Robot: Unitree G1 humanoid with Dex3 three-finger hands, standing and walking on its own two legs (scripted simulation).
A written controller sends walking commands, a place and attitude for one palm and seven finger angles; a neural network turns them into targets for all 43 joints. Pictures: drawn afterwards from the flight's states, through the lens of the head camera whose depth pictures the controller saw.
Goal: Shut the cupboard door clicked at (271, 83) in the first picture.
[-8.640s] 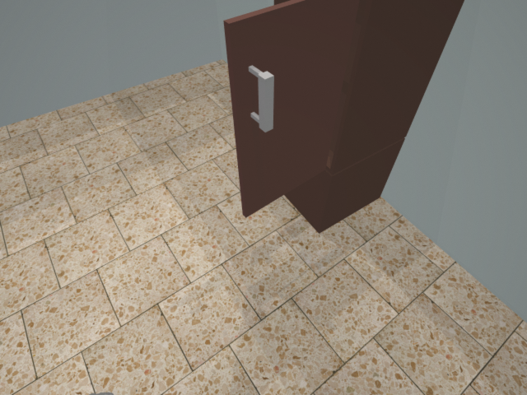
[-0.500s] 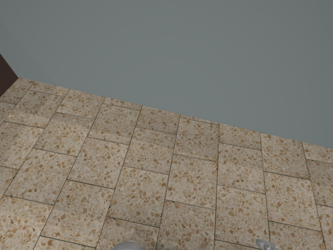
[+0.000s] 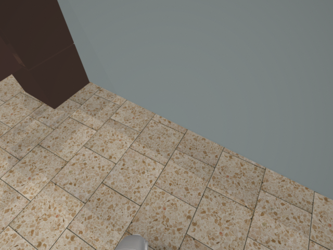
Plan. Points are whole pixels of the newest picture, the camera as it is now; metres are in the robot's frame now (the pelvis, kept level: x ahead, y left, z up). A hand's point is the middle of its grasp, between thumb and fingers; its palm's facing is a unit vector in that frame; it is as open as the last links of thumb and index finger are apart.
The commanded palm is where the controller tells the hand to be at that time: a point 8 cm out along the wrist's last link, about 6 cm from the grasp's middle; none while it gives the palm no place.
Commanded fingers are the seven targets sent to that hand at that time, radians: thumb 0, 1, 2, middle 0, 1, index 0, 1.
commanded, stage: walk to a spot facing it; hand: left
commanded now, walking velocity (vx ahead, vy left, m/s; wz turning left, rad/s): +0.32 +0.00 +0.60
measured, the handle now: out of the picture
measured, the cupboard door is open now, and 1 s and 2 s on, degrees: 94 94 94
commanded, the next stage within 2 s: turn to face it in 1.52 s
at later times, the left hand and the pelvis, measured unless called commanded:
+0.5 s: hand (82, 211) +0.24 +0.27 -0.16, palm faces +0.25 -0.95 -0.17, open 7.4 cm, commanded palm none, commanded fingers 0.00 0.90 0.90 -0.20 -0.30 -0.20 -0.30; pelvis +0.20 +0.06 +0.00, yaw +14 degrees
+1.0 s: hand (102, 166) +0.39 +0.24 -0.16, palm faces +0.43 -0.88 -0.22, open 7.1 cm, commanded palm none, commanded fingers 0.00 0.90 0.90 -0.20 -0.30 -0.20 -0.30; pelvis +0.44 +0.05 +0.00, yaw +24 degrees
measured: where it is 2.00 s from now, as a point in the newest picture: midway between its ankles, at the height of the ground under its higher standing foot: (129, 153)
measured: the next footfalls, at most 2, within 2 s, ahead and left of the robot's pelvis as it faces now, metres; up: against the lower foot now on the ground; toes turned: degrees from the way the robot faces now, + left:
left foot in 0.22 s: +0.20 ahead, +0.15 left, +0.00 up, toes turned +15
right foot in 0.70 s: +0.45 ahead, -0.04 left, +0.00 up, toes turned +9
